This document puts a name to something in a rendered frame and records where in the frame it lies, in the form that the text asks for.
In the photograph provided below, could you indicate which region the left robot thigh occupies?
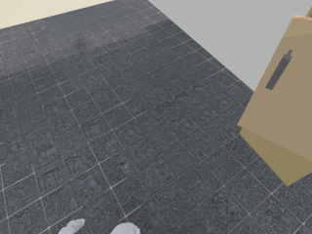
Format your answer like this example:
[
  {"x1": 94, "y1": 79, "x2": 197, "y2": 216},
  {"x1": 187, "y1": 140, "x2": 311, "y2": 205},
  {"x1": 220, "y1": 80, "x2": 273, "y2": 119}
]
[{"x1": 110, "y1": 222, "x2": 140, "y2": 234}]

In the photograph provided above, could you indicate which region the cupboard door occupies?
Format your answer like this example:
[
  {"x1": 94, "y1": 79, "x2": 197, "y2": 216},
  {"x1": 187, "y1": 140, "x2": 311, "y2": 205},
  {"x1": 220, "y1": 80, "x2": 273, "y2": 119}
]
[{"x1": 237, "y1": 14, "x2": 312, "y2": 161}]

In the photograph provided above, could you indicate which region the handle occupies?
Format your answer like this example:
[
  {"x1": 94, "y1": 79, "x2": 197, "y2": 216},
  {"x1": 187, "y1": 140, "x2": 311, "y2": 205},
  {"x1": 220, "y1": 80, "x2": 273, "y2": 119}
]
[{"x1": 265, "y1": 50, "x2": 292, "y2": 91}]

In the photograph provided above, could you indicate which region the left robot hand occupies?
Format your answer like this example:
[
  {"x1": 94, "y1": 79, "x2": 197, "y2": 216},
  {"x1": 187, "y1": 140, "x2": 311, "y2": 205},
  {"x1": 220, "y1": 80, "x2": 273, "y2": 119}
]
[{"x1": 58, "y1": 218, "x2": 85, "y2": 234}]

